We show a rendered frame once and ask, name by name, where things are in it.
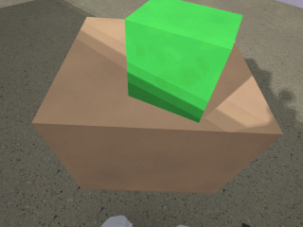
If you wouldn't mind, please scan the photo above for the robot left thigh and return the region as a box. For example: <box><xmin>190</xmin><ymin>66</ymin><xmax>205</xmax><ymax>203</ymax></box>
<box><xmin>100</xmin><ymin>216</ymin><xmax>133</xmax><ymax>227</ymax></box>

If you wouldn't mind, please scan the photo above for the pedestal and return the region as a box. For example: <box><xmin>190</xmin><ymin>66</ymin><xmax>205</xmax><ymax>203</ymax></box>
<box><xmin>31</xmin><ymin>17</ymin><xmax>283</xmax><ymax>194</ymax></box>

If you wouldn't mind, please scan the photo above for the carton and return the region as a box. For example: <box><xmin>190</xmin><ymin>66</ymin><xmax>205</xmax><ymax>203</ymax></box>
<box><xmin>124</xmin><ymin>0</ymin><xmax>243</xmax><ymax>123</ymax></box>

